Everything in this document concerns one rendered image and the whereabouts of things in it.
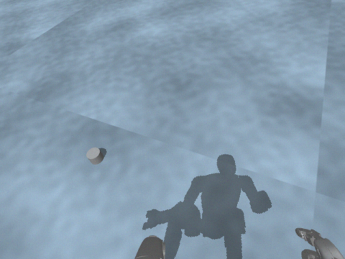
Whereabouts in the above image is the right robot hand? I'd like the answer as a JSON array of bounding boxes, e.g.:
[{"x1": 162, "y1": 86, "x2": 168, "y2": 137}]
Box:
[{"x1": 295, "y1": 228, "x2": 344, "y2": 259}]

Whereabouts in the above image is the tin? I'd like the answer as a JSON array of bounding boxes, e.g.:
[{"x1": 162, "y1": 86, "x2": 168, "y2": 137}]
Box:
[{"x1": 86, "y1": 147, "x2": 104, "y2": 165}]

